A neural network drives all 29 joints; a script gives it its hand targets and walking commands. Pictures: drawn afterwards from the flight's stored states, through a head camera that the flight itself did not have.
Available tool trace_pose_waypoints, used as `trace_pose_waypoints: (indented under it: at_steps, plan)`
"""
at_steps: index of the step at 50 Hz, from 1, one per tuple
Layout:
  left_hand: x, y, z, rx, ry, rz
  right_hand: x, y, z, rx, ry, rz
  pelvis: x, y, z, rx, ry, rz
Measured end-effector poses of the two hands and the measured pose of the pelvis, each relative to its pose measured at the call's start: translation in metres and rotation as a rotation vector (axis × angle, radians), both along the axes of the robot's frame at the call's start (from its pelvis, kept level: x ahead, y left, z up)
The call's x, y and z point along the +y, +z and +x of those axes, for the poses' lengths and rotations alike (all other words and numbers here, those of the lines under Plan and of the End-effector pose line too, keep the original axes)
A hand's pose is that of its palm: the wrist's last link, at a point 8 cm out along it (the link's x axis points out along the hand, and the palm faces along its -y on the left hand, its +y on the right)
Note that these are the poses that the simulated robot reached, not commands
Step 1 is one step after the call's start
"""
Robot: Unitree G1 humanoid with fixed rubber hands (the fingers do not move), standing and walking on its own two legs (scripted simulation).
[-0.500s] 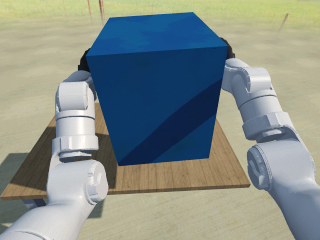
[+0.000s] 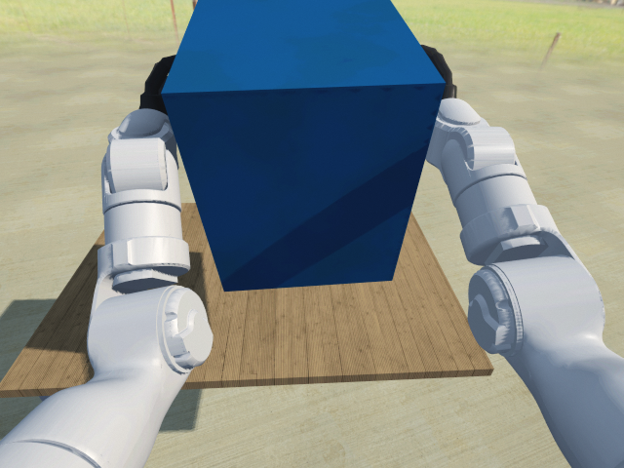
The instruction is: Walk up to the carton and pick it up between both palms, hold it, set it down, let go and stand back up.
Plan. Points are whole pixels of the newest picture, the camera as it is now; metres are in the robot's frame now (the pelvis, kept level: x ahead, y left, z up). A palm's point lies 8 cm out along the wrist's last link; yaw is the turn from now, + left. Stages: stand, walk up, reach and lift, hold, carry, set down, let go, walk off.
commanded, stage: set down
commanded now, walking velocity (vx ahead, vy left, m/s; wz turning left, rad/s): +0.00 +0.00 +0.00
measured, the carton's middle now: (300, 138) +0.42 +0.02 +0.29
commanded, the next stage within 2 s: none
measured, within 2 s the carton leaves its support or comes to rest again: neither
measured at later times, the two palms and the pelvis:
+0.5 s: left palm (187, 188) +0.38 +0.17 +0.23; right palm (426, 192) +0.39 -0.15 +0.22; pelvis +0.00 -0.01 +0.00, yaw +2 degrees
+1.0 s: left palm (174, 217) +0.39 +0.20 +0.18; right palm (399, 206) +0.40 -0.12 +0.19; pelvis +0.01 +0.00 +0.00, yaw +2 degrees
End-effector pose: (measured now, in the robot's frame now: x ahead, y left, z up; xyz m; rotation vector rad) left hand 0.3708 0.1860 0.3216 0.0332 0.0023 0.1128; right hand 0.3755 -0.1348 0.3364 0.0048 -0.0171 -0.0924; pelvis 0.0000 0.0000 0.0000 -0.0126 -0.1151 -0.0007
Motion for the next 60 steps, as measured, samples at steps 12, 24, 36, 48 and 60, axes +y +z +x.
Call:
trace_pose_waypoints:
  at_steps: [12, 24, 36, 48, 60]
  plan:
    - [0.017, -0.096, 0.006, 0.077, 0.042, -0.016, 0.018, -0.101, 0.019, 0.041, 0.033, -0.013, -0.002, 0.0, 0.003, -0.041, 0.043, 0.0]
    - [-0.013, -0.092, 0.01, 0.053, 0.021, 0.006, -0.011, -0.113, 0.011, 0.009, -0.007, -0.011, -0.007, 0.0, -0.001, -0.034, 0.033, 0.001]
    - [0.007, -0.106, 0.01, 0.097, 0.041, -0.014, 0.008, -0.12, 0.02, 0.045, 0.024, -0.034, -0.006, 0.001, -0.001, -0.02, 0.02, 0.008]
    - [0.019, -0.141, 0.017, 0.118, 0.038, -0.017, 0.021, -0.141, 0.026, 0.061, 0.018, -0.055, -0.002, 0.001, 0.005, -0.004, 0.043, -0.001]
    - [-0.005, -0.14, 0.028, 0.138, 0.004, 0.006, -0.004, -0.158, 0.023, 0.078, -0.023, -0.009, 0.005, 0.001, 0.005, 0.009, 0.004, 0.004]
